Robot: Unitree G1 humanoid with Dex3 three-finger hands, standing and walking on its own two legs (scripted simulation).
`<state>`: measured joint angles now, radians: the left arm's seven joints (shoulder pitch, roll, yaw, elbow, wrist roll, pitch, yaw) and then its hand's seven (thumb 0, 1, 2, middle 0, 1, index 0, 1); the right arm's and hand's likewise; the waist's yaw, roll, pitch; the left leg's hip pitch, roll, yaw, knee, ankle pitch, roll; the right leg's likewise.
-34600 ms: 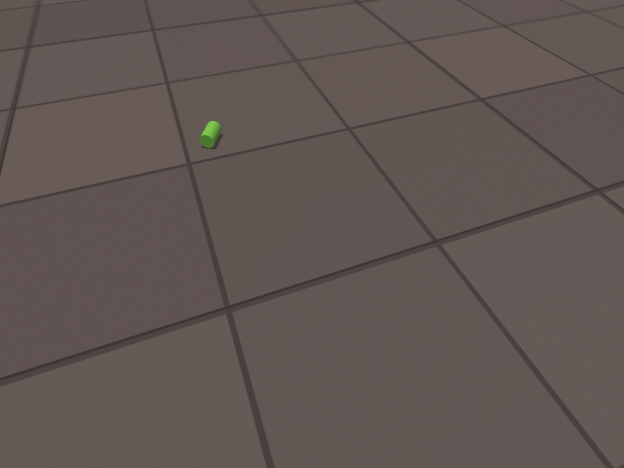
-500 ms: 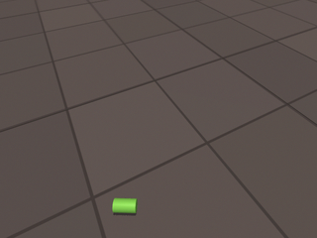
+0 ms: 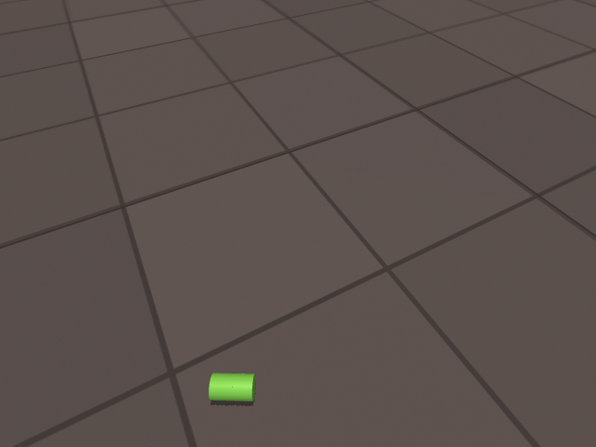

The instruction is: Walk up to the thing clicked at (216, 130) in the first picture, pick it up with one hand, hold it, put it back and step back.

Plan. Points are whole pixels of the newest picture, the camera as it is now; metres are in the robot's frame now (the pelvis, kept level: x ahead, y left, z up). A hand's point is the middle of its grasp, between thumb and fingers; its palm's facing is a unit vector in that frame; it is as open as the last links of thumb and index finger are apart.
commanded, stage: stand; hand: left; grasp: from above
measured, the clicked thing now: (233, 386) +0.44 +0.23 -0.74
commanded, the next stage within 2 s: step back in 0.52 s
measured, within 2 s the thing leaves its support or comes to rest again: neither
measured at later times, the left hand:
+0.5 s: hand out of the picture +0.08 +0.24 -0.16, palm faces -0.02 -0.94 -0.35, open 7.4 cm
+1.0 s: hand out of the picture +0.07 +0.32 -0.18, palm faces -0.03 -0.94 -0.35, open 7.4 cm
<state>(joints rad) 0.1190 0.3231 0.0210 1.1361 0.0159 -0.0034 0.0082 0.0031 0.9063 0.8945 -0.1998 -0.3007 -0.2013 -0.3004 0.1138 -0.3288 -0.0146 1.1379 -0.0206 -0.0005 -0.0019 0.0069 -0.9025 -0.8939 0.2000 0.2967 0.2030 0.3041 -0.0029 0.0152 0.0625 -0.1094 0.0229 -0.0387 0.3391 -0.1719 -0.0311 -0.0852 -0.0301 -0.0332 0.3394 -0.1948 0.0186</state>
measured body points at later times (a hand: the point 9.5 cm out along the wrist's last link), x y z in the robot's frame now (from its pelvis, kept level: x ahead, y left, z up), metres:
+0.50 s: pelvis +0.00 +0.00 +0.00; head +0.01 -0.01 +0.45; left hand +0.08 +0.29 -0.13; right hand +0.07 -0.30 -0.14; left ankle +0.01 +0.14 -0.75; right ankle +0.00 -0.13 -0.75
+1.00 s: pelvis -0.07 +0.06 -0.02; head +0.01 +0.09 +0.42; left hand +0.07 +0.37 -0.16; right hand +0.00 -0.26 -0.12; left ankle -0.04 +0.14 -0.75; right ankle -0.10 -0.09 -0.67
